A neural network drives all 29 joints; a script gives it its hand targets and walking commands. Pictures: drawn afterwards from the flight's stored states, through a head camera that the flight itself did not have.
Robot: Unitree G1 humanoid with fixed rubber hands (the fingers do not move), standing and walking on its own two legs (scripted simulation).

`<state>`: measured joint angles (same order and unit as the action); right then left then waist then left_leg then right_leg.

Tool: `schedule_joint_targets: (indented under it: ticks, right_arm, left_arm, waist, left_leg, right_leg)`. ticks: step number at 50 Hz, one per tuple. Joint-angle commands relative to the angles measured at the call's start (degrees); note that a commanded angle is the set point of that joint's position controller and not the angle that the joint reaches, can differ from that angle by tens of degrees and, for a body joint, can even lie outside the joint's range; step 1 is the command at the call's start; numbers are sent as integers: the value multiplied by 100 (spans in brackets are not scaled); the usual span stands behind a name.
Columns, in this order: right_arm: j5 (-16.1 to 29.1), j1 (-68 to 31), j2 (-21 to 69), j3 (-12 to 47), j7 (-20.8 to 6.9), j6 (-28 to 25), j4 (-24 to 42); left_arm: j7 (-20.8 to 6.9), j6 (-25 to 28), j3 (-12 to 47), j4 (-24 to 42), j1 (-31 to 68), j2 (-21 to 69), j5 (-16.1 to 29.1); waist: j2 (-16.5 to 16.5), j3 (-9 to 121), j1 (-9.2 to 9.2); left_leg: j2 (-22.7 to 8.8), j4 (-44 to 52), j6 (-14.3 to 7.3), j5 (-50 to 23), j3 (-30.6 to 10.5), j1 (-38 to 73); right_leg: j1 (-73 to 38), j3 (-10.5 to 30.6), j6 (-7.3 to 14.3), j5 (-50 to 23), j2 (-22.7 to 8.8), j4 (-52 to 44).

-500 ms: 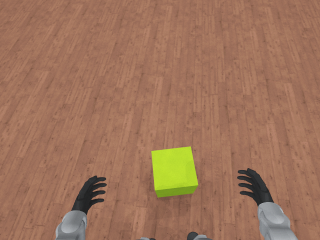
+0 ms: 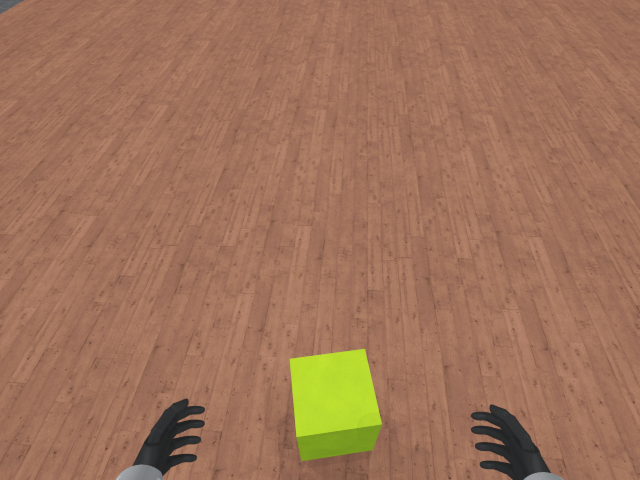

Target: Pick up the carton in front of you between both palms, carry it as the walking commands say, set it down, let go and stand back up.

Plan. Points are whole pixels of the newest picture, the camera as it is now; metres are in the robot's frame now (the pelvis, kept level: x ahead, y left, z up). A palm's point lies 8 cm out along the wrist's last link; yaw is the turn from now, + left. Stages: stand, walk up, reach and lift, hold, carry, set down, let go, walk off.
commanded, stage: let go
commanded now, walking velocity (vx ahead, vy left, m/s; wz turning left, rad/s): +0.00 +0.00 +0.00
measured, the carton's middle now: (332, 406) +0.43 +0.00 -0.65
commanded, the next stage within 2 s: stand in 0.12 s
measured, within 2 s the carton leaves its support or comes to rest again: neither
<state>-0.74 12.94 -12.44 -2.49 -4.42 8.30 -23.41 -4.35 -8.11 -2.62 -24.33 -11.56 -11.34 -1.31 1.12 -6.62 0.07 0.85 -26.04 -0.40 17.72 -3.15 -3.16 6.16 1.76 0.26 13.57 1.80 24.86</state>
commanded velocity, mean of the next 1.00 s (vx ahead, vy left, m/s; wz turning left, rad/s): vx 0.00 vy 0.00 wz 0.00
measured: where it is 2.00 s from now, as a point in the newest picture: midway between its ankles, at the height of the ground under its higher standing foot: outside the picture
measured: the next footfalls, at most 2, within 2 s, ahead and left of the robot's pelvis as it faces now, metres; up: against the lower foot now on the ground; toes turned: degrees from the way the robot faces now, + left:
none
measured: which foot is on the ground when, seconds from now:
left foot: down 0.00-1.00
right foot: down 0.00-1.00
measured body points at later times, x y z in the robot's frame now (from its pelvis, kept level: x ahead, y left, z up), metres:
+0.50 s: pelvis +0.02 +0.00 -0.01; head +0.03 +0.01 +0.44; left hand +0.17 +0.29 -0.10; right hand +0.16 -0.29 -0.09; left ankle -0.03 +0.12 -0.74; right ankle +0.00 -0.12 -0.74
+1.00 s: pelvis +0.02 +0.00 +0.00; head +0.02 +0.01 +0.45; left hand +0.15 +0.30 -0.11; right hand +0.14 -0.30 -0.10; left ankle -0.03 +0.12 -0.74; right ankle +0.00 -0.12 -0.74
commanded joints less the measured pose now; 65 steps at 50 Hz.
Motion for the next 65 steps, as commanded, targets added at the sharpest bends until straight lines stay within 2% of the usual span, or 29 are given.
schedule_joint_targets:
  ticks: [1,2,6,7,8,10,12,15,18,28,37,65]
  right_arm:
    - [73,118,-544,-239,137,-240,246]
    - [50,47,-575,-186,185,-282,349]
    - [84,-158,-607,-90,215,-278,453]
    - [-144,-250,-1160,-250,410,-415,-319]
    - [-172,-104,-1227,-305,472,-497,-323]
    - [-196,-121,-1208,-267,465,-630,-503]
    - [-185,-232,-1232,-258,456,-720,-647]
    - [-153,-304,-1295,-240,451,-787,-802]
    - [-133,-243,-1386,-230,480,-797,-976]
    - [-115,-148,-1583,-216,581,-821,-1367]
    - [-99,-211,-1617,-175,604,-861,-1617]
    - [-68,-468,-1786,-33,566,-926,-2569]
  left_arm:
    - [165,-236,-125,998,404,-700,-75]
    - [233,-311,-61,860,288,-638,-39]
    - [339,-448,2,924,266,-574,39]
    - [536,18,-254,12,385,-1348,-31]
    - [575,235,-270,-106,268,-1403,-87]
    - [539,474,-225,-278,421,-1286,-122]
    - [488,621,-207,-470,473,-1222,-101]
    - [462,737,-194,-753,454,-1296,-89]
    - [487,784,-178,-987,438,-1398,-93]
    - [574,859,-125,-1586,422,-1575,-67]
    - [595,884,-108,-1906,513,-1615,-44]
    - [544,934,-29,-2826,632,-1864,0]
  waist:
    - [134,645,80]
    - [-49,558,89]
    - [-131,423,-17]
    - [-643,316,-199]
    - [-564,373,-60]
    - [-242,366,9]
    - [-72,542,-24]
    - [-57,863,-24]
    - [-20,1033,8]
    - [-43,1070,32]
    - [-68,1008,10]
    - [-90,628,-26]
  left_leg:
    - [237,370,170,-935,244,-807]
    - [225,354,157,-880,218,-854]
    - [229,346,142,-804,194,-1076]
    - [-130,138,228,-505,-57,-1481]
    - [-159,79,178,-228,-106,-1185]
    - [-212,190,88,326,-237,-1296]
    - [-293,203,31,197,-343,-1386]
    - [-355,74,27,-713,-363,-1212]
    - [-385,-40,57,-1472,-327,-984]
    - [-473,-4,26,-2357,-371,-651]
    - [-516,173,13,-2342,-406,-578]
    - [-593,790,-56,-1083,-547,-597]
  right_leg:
    - [-1012,-134,-47,-1366,78,5]
    - [-881,-129,-64,-1423,75,30]
    - [-839,-146,-49,-1264,61,45]
    - [336,111,-136,-176,-374,24]
    - [566,301,-98,391,-417,-105]
    - [823,398,-39,967,-429,-131]
    - [644,357,-2,587,-398,27]
    - [353,338,19,-484,-437,202]
    - [233,351,49,-1164,-490,287]
    - [26,375,81,-1945,-561,280]
    - [-97,396,90,-1944,-598,146]
    - [-70,601,94,-1102,-707,-523]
